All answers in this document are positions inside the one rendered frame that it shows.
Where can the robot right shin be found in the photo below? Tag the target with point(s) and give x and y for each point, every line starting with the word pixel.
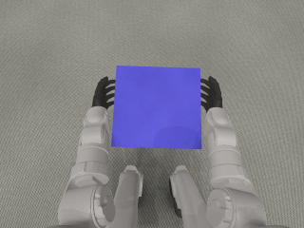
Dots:
pixel 179 168

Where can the robot right forearm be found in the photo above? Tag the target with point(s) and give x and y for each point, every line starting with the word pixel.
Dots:
pixel 226 168

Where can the robot left upper arm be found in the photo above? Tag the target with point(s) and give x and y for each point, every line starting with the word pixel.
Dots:
pixel 89 206

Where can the robot left forearm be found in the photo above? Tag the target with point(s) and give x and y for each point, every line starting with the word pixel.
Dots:
pixel 92 153

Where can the robot right thigh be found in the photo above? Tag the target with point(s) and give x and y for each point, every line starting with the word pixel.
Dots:
pixel 193 205

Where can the robot left hand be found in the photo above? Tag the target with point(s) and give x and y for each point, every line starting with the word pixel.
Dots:
pixel 100 98

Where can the robot right upper arm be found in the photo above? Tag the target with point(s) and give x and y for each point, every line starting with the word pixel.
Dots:
pixel 231 208

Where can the carton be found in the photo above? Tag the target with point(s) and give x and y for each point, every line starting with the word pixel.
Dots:
pixel 157 107

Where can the robot right hand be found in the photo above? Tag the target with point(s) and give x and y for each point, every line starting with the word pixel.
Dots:
pixel 213 99

